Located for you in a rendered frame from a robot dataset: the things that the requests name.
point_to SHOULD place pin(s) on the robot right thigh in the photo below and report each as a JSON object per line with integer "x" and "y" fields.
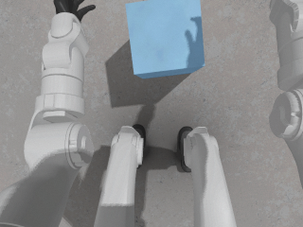
{"x": 212, "y": 206}

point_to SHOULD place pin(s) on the robot right foot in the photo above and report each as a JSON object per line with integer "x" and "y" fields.
{"x": 181, "y": 136}

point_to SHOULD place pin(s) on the robot left forearm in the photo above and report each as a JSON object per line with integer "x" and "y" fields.
{"x": 62, "y": 76}

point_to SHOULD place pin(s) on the carton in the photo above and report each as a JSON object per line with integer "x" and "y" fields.
{"x": 166, "y": 37}

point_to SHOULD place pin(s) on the left robot hand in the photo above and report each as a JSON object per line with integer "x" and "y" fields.
{"x": 71, "y": 6}

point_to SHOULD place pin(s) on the robot right forearm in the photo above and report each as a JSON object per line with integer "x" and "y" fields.
{"x": 287, "y": 16}

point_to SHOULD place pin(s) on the robot left upper arm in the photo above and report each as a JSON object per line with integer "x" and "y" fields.
{"x": 55, "y": 153}

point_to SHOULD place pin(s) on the robot right upper arm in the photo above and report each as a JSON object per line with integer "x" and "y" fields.
{"x": 286, "y": 121}

